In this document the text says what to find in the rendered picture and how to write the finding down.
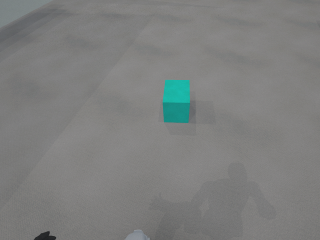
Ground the left robot shin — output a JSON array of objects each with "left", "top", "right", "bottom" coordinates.
[{"left": 133, "top": 230, "right": 144, "bottom": 234}]

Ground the carton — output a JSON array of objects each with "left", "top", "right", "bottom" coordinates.
[{"left": 162, "top": 80, "right": 190, "bottom": 123}]

